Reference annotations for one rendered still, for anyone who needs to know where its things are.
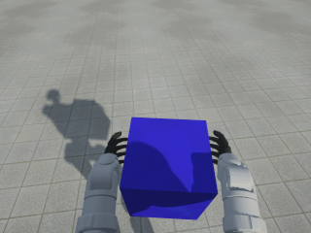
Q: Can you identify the carton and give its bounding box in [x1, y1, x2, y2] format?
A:
[120, 116, 218, 220]

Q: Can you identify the robot left hand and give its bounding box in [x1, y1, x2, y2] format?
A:
[104, 132, 128, 164]

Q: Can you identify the left robot forearm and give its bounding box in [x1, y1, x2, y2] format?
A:
[75, 152, 120, 233]

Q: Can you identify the robot right hand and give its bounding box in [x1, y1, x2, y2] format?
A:
[209, 130, 232, 165]

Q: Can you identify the right robot forearm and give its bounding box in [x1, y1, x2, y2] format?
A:
[217, 152, 268, 233]

